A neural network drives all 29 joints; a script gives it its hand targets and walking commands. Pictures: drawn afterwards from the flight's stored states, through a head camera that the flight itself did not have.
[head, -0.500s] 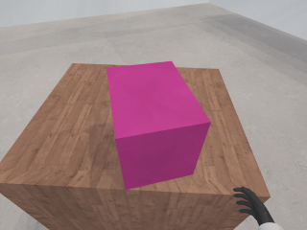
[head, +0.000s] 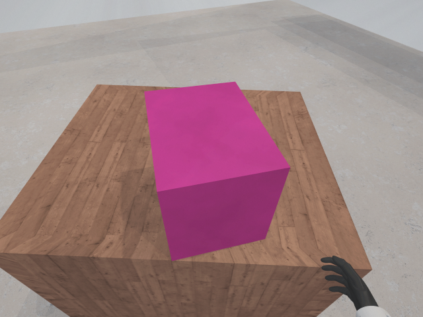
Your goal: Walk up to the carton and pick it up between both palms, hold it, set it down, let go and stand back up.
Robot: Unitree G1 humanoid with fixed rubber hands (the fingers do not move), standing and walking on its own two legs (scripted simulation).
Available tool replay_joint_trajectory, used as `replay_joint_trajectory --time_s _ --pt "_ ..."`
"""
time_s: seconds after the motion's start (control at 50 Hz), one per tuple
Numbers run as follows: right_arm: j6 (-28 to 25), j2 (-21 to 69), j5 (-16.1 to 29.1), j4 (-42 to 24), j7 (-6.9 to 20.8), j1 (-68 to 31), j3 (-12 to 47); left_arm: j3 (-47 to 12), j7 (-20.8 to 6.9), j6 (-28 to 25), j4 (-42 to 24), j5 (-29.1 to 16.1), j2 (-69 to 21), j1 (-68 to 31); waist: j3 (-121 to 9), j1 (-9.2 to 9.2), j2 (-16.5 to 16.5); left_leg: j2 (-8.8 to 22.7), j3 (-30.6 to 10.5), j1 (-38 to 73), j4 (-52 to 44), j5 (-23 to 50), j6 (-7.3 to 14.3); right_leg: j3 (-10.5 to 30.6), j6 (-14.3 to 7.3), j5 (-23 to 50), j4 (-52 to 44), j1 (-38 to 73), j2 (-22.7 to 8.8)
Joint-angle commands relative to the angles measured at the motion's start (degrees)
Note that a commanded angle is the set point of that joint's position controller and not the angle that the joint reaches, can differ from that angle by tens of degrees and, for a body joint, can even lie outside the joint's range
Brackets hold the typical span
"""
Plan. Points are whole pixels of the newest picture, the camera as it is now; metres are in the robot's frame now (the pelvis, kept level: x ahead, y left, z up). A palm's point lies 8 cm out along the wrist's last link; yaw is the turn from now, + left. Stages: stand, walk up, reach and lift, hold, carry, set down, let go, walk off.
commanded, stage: stand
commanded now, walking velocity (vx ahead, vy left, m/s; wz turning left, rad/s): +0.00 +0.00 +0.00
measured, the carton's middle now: (205, 166) +0.46 +0.04 +0.03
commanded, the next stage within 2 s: none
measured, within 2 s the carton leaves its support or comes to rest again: neither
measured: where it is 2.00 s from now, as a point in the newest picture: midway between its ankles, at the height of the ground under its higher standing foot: outside the picture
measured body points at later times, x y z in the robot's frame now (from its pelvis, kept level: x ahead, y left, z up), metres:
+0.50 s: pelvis +0.00 +0.00 +0.00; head +0.00 +0.00 +0.45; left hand +0.10 +0.30 -0.11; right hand +0.21 -0.26 -0.04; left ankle +0.00 +0.11 -0.74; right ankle +0.02 -0.16 -0.74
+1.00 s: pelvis +0.01 +0.00 +0.00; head +0.00 +0.00 +0.45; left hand +0.12 +0.30 -0.11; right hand +0.21 -0.26 -0.04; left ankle +0.00 +0.11 -0.74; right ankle +0.02 -0.16 -0.74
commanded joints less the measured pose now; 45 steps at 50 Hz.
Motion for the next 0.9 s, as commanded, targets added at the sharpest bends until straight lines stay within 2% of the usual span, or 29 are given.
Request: replay_joint_trajectory --time_s 0.0,0.02,0.06,0.12,0.14,0.16,0.2,0.22,0.24,0.26,0.3,0.32,0.34,0.38,0.44,0.46,0.48,0.5,0.54,0.58,0.6,0.64,0.66,0.68,0.7,0.76,0.8,0.86,0.88 --pt "4.77 -11.96 -0.15 4.39 -2.04 2.32 -5.36 2.19 0.61 -1.22 -4.70 0.00 11.88 -4.41 -0.96 -1.75 5.23 7.50 -6.75 -0.33 -6.55 3.67 0.50 2.29 -4.36 4.33 -2.63 -2.13 -2.68" --pt "4.49 -12.16 -1.07 2.82 -2.02 0.10 -5.35 2.58 0.53 -1.32 -5.19 0.03 11.39 -4.76 0.26 -1.37 3.69 7.55 -6.49 -0.66 -7.75 -0.25 0.99 1.73 -4.35 2.91 -2.25 -3.16 -2.57" --pt "4.60 -13.44 -0.82 3.14 -2.02 -0.01 -5.83 2.40 0.49 -1.30 -4.66 -0.47 11.39 -2.71 0.17 -1.00 6.18 7.68 -6.36 -1.87 -7.08 0.14 0.95 2.41 -4.15 2.66 -2.79 -2.28 -3.09" --pt "4.67 -11.29 -0.80 4.00 -1.62 0.09 -5.35 2.89 0.68 -1.44 -4.15 -0.36 13.04 -4.46 0.90 -0.88 1.87 7.73 -7.81 -2.82 -8.55 -2.84 0.96 2.25 -4.45 1.22 -2.31 -1.97 -3.53" --pt "4.25 -13.00 -0.70 4.06 -2.40 -0.24 -5.59 2.84 0.55 -1.09 -4.30 -0.39 11.73 -3.42 0.44 -0.19 7.39 7.86 -7.31 -2.81 -8.97 -4.18 1.11 2.84 -4.32 1.98 -2.81 -2.93 -2.93" --pt "4.09 -13.20 -0.78 4.14 -2.09 0.07 -5.79 2.97 0.38 -1.32 -3.87 -0.21 12.39 -2.86 1.48 -1.18 6.47 7.89 -7.85 -2.71 -9.47 -4.67 0.93 2.03 -4.15 2.57 -2.83 -2.00 -3.15" --pt "4.39 -12.38 -0.84 4.27 -2.51 -0.57 -5.45 2.39 0.52 -1.19 -3.31 -0.43 11.37 -2.43 1.44 -0.09 4.12 7.70 -7.43 -2.96 -9.48 -7.72 0.53 2.10 -4.39 3.21 -3.32 -2.52 -2.73" --pt "4.45 -12.85 -0.75 4.36 -2.24 1.23 -5.73 2.40 0.54 -1.38 -3.63 -0.25 11.91 -3.71 2.89 -2.04 4.52 7.77 -7.29 -3.53 -10.27 -6.43 0.63 2.40 -4.14 3.38 -3.33 -2.39 -3.25" --pt "4.54 -12.38 -0.67 4.25 -2.27 -0.91 -5.62 2.50 1.04 -1.15 -3.02 -0.38 11.51 -3.70 4.16 -1.29 3.33 8.15 -7.93 -3.67 -10.31 -5.31 0.75 2.32 -4.19 2.99 -2.79 -3.95 -3.32" --pt "4.33 -13.06 -0.90 4.32 -2.24 0.02 -6.01 2.72 0.60 -1.16 -3.87 -0.59 12.37 -4.15 3.13 -0.68 5.36 7.37 -7.32 -3.20 -8.97 -5.35 0.55 2.54 -4.36 3.37 -3.31 -3.50 -3.42" --pt "4.42 -12.13 -0.56 4.88 -1.77 1.45 -5.48 2.78 0.70 -1.42 -3.53 -0.12 13.31 -3.48 -0.19 -1.86 5.33 7.26 -6.12 0.50 -7.38 -1.51 0.30 2.97 -4.52 2.43 -3.03 -3.16 -3.13" --pt "4.53 -12.33 -1.01 4.51 -1.83 -0.76 -5.53 3.05 0.41 -1.41 -2.82 -0.37 12.56 -3.68 1.47 -1.00 5.73 8.09 -7.29 -2.46 -9.03 -3.66 0.75 2.06 -4.41 1.42 -2.83 -3.42 -3.05" --pt "4.13 -13.17 -0.56 4.19 -1.97 0.45 -5.79 2.61 0.44 -1.11 -3.46 -0.12 11.34 -4.04 -0.26 -1.80 5.24 8.63 -7.90 -2.33 -9.49 -6.48 0.92 2.13 -4.26 2.13 -3.40 -1.61 -3.19" --pt "4.50 -11.84 -0.98 3.73 -2.14 -1.86 -5.37 2.51 0.22 -1.36 -2.93 -0.58 10.69 -2.90 1.65 -0.85 5.96 7.53 -5.92 -2.18 -8.32 -1.15 0.80 2.69 -3.96 2.44 -3.56 -2.95 -3.12" --pt "4.12 -12.30 -0.23 3.48 -1.74 -1.55 -5.39 2.83 0.71 -1.40 -3.51 0.19 12.18 -4.64 0.53 -0.45 2.83 7.84 -6.65 -0.28 -7.51 1.81 0.88 2.49 -4.49 3.74 -3.52 -3.14 -3.43" --pt "4.09 -11.91 -0.94 3.35 -2.08 -0.26 -5.62 2.82 0.65 -1.21 -3.55 -0.11 11.76 -5.61 -0.51 -1.99 3.06 7.90 -6.88 1.10 -7.95 0.15 1.10 2.20 -4.11 1.65 -3.90 -3.99 -2.96" --pt "4.31 -13.28 -1.15 3.03 -2.29 -1.02 -5.70 2.61 0.70 -1.10 -3.24 -0.37 10.71 -4.06 0.65 -0.84 6.95 8.32 -6.64 -1.05 -8.17 0.58 1.32 2.70 -4.43 2.39 -3.56 -2.36 -2.94" --pt "4.43 -12.71 -0.82 3.97 -2.29 -0.07 -5.60 3.11 0.59 -1.29 -3.75 -0.53 12.70 -4.81 1.62 -1.04 5.47 7.78 -7.12 -2.59 -9.35 -2.87 1.24 2.90 -4.72 2.23 -4.01 -2.14 -3.16" --pt "4.79 -10.95 -0.27 3.72 -2.22 1.86 -4.98 2.73 0.25 -1.38 -3.88 -0.52 11.69 -4.99 0.66 -1.49 7.00 7.59 -6.10 -1.53 -8.60 -1.93 0.76 2.58 -4.19 2.48 -3.34 -2.10 -3.13" --pt "4.97 -12.94 -1.31 3.85 -2.00 -1.94 -6.00 3.00 0.64 -1.56 -2.69 -0.48 13.57 -3.54 2.68 0.01 6.59 7.27 -6.51 -3.75 -8.86 -1.84 1.30 2.77 -4.62 4.22 -3.76 -1.34 -3.63" --pt "4.40 -11.90 -0.43 4.87 -2.10 1.39 -5.33 3.19 0.64 -1.39 -2.41 -0.04 13.11 -4.50 2.50 -2.00 3.56 7.45 -6.65 -1.25 -8.62 -0.13 0.94 3.05 -4.43 3.14 -4.37 -3.21 -3.37" --pt "4.18 -13.78 -1.07 4.65 -1.96 -0.72 -5.60 3.15 0.89 -1.11 -2.99 -0.11 12.44 -4.89 -2.11 -0.47 4.12 8.04 -7.21 -1.77 -9.30 -3.57 1.29 2.30 -4.26 4.06 -3.26 0.43 -3.27" --pt "4.21 -12.34 -0.49 4.09 -2.30 0.44 -5.54 2.83 0.83 -1.39 -3.37 -0.48 13.46 -4.53 1.20 -1.40 3.70 8.04 -7.85 -1.76 -9.25 -2.52 1.22 2.31 -4.21 3.36 -2.64 -2.65 -3.52" --pt "4.16 -12.13 -0.40 4.68 -2.38 0.15 -5.24 2.45 0.79 -1.05 -1.81 -0.26 10.70 -3.40 0.52 -1.52 8.05 7.81 -7.47 -0.29 -9.05 -1.03 0.86 2.45 -3.96 3.45 -3.95 -2.35 -2.81" --pt "4.35 -10.32 -0.44 5.27 -2.00 0.20 -4.95 3.06 0.82 -1.17 -2.51 0.11 13.73 -4.53 3.58 -1.73 5.24 7.68 -6.97 -0.92 -9.23 -1.50 0.54 2.56 -4.55 1.81 -3.84 -4.63 -3.32" --pt "4.37 -12.81 -0.32 5.00 -2.10 1.75 -5.27 2.65 0.56 -1.61 -2.61 0.07 12.29 -4.63 0.39 -1.70 7.82 8.24 -6.69 -0.27 -9.86 -3.48 0.23 2.06 -4.18 2.76 -3.51 -2.34 -3.23" --pt "4.26 -12.48 -0.66 4.48 -2.24 -0.56 -5.28 2.43 1.04 -1.59 -2.70 -0.14 10.94 -5.56 -1.62 -1.13 3.99 8.57 -6.66 1.02 -8.67 1.67 0.84 2.08 -4.65 4.88 -2.89 -1.64 -3.30" --pt "4.34 -12.06 -0.10 4.69 -1.90 1.45 -5.36 2.46 0.92 -1.36 -2.83 -0.34 12.41 -5.08 0.64 -2.11 4.70 8.38 -5.66 1.13 -6.60 4.21 0.67 3.15 -4.23 6.56 -4.02 -2.98 -3.72" --pt "4.20 -11.38 -0.36 4.79 -2.01 0.61 -5.17 2.54 0.92 -1.47 -1.72 -0.51 12.69 -3.44 0.38 -1.38 4.89 8.20 -6.31 1.30 -8.49 4.94 0.87 3.09 -4.49 4.81 -3.36 -1.92 -3.92"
